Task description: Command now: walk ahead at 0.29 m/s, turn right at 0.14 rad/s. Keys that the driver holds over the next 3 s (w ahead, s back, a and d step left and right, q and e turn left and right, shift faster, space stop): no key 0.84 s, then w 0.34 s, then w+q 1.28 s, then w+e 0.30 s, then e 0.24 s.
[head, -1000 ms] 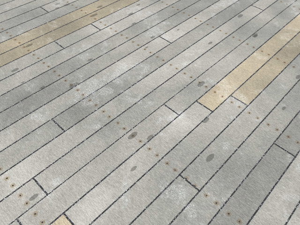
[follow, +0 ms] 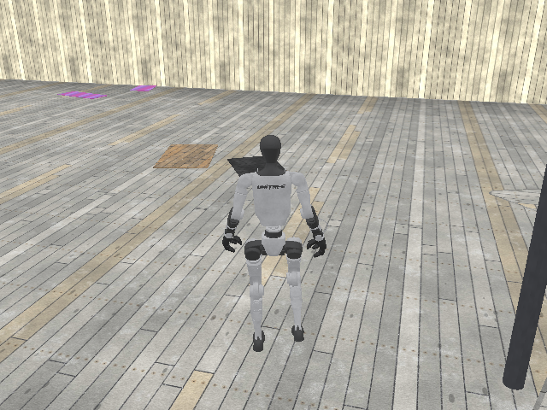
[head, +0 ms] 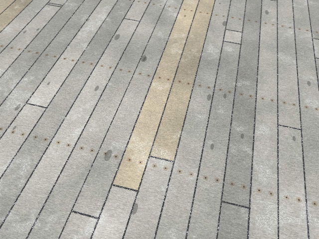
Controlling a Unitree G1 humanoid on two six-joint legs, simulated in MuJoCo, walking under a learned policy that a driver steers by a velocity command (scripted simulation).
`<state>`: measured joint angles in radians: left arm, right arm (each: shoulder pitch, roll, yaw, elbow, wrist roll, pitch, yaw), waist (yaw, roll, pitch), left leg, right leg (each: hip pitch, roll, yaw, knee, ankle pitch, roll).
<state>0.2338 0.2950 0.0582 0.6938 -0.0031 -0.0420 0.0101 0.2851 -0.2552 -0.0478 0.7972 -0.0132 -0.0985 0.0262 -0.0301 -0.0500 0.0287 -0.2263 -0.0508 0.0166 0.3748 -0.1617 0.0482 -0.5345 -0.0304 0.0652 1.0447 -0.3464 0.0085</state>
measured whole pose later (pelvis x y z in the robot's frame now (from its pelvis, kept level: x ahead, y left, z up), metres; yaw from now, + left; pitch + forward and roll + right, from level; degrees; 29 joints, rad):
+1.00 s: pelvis +0.17 -0.01 -0.01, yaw -1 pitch -1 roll +0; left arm 0.19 0.25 0.06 0.98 -0.02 -0.01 0.02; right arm 0.29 -0.24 -0.03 1.00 0.02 -0.02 -0.03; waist -0.02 0.01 0.00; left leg -0.12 0.02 0.00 0.54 -0.39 -0.01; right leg -0.30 0.00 -0.01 0.69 -0.39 -0.03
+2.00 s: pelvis +0.66 +0.06 +0.00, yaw +23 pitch +2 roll +0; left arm -0.01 0.28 0.04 0.77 0.00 -0.12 -0.01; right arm 0.36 -0.28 -0.07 0.84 0.03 -0.05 -0.01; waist -0.09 -0.04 0.02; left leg -0.08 -0.12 -0.18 0.37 -0.31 0.08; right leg -0.58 -0.03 0.10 0.49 0.06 0.04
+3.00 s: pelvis +1.08 +0.36 -0.01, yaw +33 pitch +1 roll +2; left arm 0.12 0.27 0.06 0.78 -0.01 -0.03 -0.04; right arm 0.26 -0.26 -0.08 0.80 0.00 -0.06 -0.03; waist -0.04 -0.04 0.05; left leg -0.03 -0.02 0.23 0.31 -0.30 0.02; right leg -0.62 -0.08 -0.01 0.68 -0.01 0.01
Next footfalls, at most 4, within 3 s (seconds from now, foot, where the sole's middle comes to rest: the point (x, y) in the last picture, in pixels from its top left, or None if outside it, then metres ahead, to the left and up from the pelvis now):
0.24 right None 0.22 -0.13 -0.78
0.46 left None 0.15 0.12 -0.78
1.56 left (126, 214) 0.58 0.12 -0.78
2.06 right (148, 148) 0.92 0.02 -0.78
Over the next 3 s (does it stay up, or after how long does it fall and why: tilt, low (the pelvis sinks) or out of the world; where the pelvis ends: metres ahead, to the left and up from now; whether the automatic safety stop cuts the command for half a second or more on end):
stays up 1.08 0.36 -0.01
